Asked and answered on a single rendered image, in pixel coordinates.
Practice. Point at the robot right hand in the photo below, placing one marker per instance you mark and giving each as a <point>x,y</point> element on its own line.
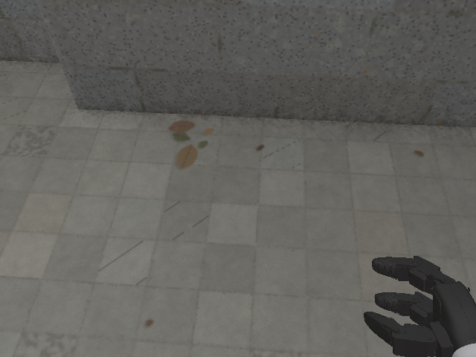
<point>446,323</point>

